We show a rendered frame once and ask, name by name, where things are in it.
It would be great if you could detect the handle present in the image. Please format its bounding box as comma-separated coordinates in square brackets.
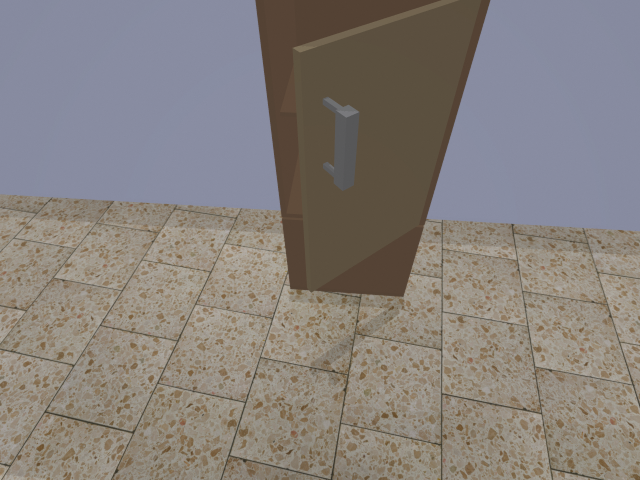
[323, 97, 360, 191]

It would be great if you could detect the cupboard door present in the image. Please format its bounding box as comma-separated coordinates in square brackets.
[293, 0, 481, 293]

